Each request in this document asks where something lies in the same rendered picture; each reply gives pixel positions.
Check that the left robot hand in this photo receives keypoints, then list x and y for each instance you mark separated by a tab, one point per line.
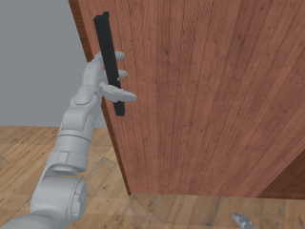
94	75

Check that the wardrobe door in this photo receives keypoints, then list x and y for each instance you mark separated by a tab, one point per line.
291	180
220	92

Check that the right robot hand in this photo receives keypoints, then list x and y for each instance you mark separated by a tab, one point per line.
243	222

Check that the robot left upper arm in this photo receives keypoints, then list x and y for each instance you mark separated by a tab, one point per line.
57	202

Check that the handle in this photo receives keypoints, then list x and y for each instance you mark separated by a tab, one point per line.
104	35

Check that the robot left forearm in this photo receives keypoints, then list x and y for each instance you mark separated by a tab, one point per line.
70	153

